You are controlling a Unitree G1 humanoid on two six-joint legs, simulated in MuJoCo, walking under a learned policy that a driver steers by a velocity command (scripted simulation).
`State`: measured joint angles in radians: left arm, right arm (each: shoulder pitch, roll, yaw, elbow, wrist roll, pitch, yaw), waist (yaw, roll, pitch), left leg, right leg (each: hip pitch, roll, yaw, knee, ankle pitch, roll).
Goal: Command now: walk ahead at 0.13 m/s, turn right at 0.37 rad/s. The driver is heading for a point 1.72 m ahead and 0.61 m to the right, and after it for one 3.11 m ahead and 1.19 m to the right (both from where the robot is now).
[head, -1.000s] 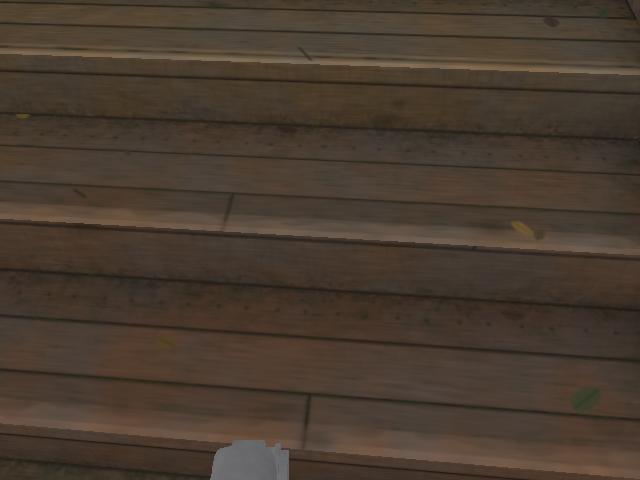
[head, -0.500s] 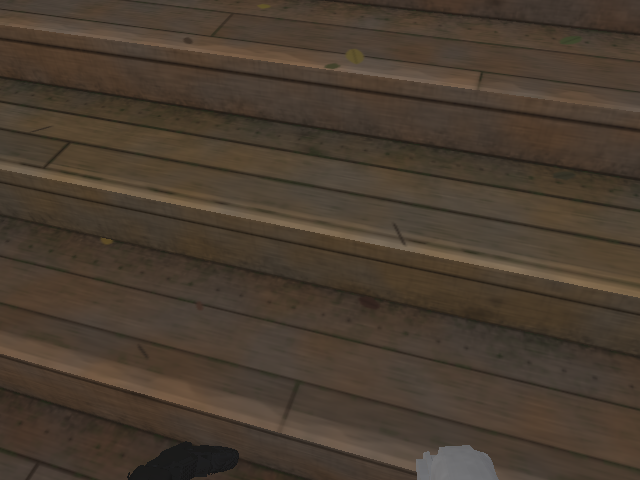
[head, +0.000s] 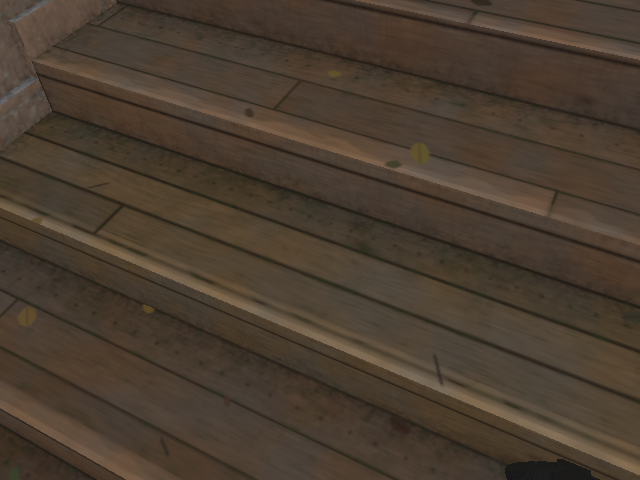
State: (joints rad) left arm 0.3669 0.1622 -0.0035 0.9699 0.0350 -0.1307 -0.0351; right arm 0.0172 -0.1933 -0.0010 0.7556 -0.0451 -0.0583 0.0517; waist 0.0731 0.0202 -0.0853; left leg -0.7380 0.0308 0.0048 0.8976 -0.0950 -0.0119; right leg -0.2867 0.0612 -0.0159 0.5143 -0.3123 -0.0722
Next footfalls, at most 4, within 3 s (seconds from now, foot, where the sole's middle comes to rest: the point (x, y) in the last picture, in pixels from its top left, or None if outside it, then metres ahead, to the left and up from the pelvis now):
0.06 left None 0.15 0.11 -0.77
0.42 right None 0.04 -0.15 -0.77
0.92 left None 0.09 0.10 -0.77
2.30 right None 0.23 -0.39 -0.62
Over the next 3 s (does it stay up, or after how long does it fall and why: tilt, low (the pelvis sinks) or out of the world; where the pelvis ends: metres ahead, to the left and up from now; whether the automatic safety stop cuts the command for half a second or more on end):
stays up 0.36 -0.31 0.15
